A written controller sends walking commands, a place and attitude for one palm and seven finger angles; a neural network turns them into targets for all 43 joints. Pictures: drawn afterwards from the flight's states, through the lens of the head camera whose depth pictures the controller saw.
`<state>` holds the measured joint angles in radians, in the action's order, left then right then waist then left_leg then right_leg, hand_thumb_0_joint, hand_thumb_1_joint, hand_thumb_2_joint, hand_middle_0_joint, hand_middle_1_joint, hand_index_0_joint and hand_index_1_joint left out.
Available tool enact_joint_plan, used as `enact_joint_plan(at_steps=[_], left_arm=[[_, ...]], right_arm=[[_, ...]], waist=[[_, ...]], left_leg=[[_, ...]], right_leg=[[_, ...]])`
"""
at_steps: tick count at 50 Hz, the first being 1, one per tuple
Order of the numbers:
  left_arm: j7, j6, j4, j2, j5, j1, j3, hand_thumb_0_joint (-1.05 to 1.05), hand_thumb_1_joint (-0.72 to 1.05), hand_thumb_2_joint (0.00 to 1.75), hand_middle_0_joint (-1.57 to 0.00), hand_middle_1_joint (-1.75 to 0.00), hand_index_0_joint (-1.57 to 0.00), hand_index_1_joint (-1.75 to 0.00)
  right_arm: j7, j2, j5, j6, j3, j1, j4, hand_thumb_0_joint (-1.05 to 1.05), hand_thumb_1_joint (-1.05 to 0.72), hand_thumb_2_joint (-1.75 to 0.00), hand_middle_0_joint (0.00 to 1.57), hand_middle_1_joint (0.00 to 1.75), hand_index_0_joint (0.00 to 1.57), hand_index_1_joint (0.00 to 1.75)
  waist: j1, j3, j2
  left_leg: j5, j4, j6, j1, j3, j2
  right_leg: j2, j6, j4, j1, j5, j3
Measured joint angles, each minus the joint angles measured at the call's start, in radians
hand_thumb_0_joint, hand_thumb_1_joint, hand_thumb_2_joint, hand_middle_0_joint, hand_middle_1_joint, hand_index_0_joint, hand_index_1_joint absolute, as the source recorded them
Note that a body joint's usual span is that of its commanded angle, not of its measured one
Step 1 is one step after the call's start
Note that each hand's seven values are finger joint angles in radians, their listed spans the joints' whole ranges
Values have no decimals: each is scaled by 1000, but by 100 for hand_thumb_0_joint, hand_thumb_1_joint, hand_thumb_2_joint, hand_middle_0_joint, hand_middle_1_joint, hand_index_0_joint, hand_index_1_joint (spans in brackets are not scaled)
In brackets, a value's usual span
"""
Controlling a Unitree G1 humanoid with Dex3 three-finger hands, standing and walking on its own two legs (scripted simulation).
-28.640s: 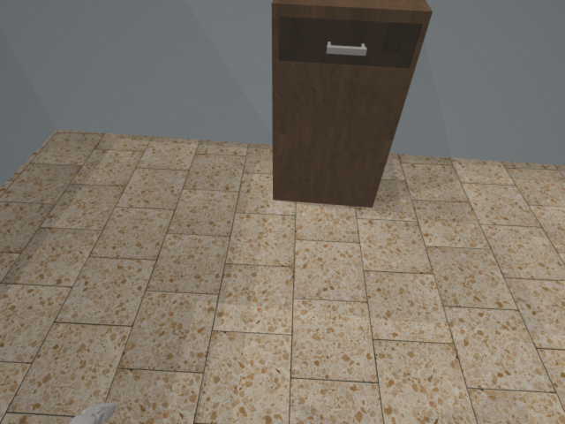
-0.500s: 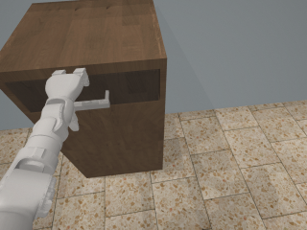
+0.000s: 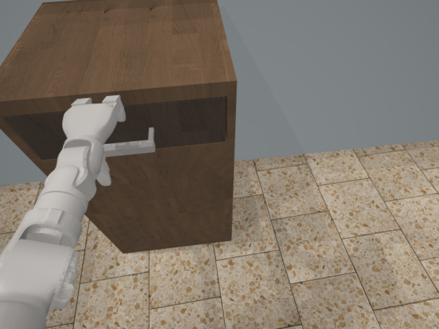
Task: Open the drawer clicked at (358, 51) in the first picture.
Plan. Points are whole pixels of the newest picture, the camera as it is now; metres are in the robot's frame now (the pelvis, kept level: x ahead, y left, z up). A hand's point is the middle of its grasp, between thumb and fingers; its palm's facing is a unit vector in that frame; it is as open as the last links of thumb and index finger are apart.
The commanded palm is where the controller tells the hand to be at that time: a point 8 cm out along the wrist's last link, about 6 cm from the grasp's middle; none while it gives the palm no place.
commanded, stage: re-aim the fingers above the handle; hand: left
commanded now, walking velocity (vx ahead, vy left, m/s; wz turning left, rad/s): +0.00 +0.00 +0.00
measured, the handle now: (125, 141) +0.49 +0.23 +0.03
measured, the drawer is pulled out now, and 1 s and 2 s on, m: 0.00 0.00 0.00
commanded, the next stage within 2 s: lower the fingers behind the handle in 0.22 s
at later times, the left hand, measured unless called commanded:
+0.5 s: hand (103, 140) +0.45 +0.25 +0.08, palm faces +0.00 +0.01 -1.00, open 13.6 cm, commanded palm +0.44 +0.24 +0.12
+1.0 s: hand (103, 143) +0.45 +0.25 +0.07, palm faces +0.00 +0.02 -1.00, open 13.8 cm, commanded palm +0.43 +0.24 +0.09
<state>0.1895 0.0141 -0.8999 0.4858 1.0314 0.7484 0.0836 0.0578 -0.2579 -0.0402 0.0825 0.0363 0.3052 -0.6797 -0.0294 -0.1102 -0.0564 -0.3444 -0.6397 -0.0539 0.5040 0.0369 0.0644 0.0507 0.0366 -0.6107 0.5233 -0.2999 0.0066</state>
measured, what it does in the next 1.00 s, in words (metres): stands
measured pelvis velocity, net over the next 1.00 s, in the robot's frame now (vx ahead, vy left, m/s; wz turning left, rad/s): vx -0.03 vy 0.00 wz -0.01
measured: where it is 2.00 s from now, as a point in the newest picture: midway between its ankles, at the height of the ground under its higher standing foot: outside the picture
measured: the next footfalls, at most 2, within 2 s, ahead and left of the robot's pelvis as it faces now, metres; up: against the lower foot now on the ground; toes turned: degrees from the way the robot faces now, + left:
none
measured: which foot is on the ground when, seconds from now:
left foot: down 0.00-1.00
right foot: down 0.00-1.00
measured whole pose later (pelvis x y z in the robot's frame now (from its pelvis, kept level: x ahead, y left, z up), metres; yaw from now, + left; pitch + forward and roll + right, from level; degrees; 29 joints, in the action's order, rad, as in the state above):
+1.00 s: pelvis -0.03 +0.00 -0.01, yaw -1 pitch +15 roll -1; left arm 0.24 0.02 -1.06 0.54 1.05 0.88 0.08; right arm 0.06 -0.27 -0.04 0.07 0.01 0.36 -0.67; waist -0.08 -0.13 -0.04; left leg -0.34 -0.75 -0.05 0.67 0.03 0.05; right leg 0.06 0.04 -0.70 0.68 -0.28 0.01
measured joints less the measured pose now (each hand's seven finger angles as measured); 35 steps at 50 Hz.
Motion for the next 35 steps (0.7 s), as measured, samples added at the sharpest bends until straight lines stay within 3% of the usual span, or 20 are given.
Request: enact_joint_plan(at_steps=[22,35], left_arm=[[34,14,-69,-15,9,67,28,0,-49,30,-36,-122,-36,-125],[52,30,-133,4,18,119,26,0,-49,30,-35,-121,-33,-128]], right_arm=[[-2,3,0,-11,-11,1,-6,1,-90,-89,20,30,20,30],[0,-2,1,-13,-19,21,3,1,-90,-89,20,30,20,30]], waist=[[-3,-2,8],[-25,-11,16]], left_leg=[[5,-21,-1,36,8,7],[8,-61,4,97,5,0]], right_leg=[[-7,-3,-18,31,2,11],[0,1,-49,90,12,12]])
